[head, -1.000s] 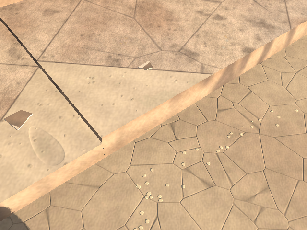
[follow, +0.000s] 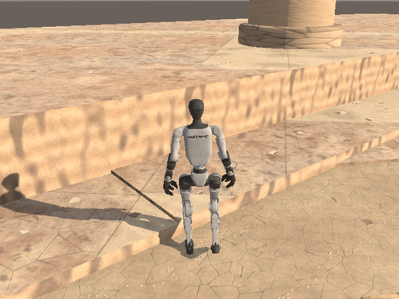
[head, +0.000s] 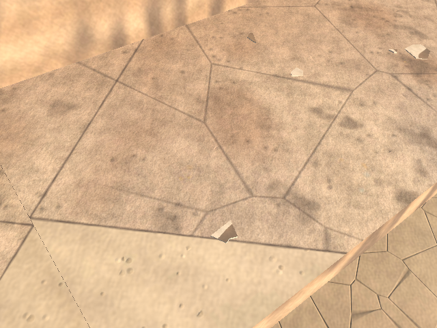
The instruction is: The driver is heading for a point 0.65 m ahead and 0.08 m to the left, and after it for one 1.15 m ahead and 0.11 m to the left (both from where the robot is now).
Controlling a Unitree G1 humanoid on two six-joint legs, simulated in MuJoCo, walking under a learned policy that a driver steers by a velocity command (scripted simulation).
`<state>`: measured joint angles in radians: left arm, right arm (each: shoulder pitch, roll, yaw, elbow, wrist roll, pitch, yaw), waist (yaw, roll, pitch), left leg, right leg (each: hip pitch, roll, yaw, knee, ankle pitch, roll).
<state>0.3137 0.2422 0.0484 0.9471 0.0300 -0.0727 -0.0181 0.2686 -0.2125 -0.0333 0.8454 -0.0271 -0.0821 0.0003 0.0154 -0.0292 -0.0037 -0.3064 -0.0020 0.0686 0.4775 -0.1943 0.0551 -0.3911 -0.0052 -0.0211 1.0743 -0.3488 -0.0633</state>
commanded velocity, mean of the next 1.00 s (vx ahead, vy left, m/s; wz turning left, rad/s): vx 0.50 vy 0.00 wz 0.03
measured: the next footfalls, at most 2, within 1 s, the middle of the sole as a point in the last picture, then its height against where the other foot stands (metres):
right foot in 0.36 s outside the picture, level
left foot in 0.88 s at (210, 290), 0.16 m higher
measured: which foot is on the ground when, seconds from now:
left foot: down 0.00-0.34, up 0.36-0.86, down 0.88-1.00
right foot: up 0.00-0.34, down 0.36-0.90, up 0.92-1.00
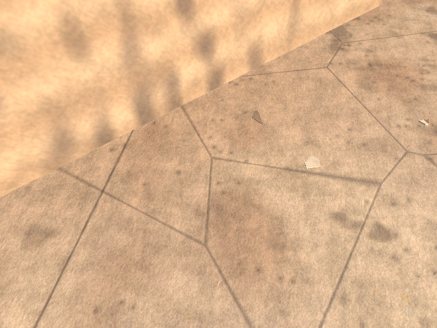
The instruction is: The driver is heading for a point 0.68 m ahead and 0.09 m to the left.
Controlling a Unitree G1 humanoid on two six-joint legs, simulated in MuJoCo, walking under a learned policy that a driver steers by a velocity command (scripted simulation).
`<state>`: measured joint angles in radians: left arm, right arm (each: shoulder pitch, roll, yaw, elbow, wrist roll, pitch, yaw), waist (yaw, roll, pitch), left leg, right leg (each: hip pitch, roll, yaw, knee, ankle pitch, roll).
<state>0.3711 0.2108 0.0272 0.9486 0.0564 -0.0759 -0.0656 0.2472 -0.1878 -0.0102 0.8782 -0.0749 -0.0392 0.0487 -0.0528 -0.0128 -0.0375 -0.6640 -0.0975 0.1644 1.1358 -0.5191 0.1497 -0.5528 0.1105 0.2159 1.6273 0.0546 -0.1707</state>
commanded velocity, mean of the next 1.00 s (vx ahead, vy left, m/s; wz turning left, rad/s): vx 0.45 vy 0.00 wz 0.33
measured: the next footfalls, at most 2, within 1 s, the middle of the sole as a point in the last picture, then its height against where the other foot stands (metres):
right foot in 0.40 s outside the picture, level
left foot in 0.90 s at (148, 279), level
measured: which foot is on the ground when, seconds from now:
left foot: down 0.00-0.42, up 0.44-0.88, down 0.90-1.00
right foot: up 0.00-0.38, down 0.40-0.90, up 0.92-1.00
